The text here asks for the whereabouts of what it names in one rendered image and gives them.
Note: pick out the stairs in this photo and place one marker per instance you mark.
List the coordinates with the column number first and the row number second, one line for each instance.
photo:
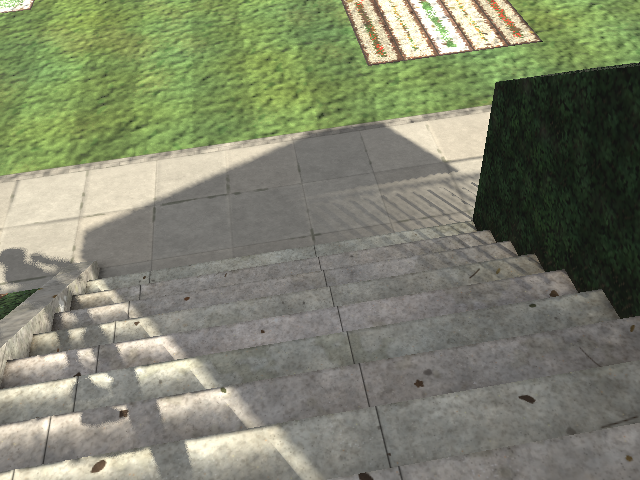
column 427, row 354

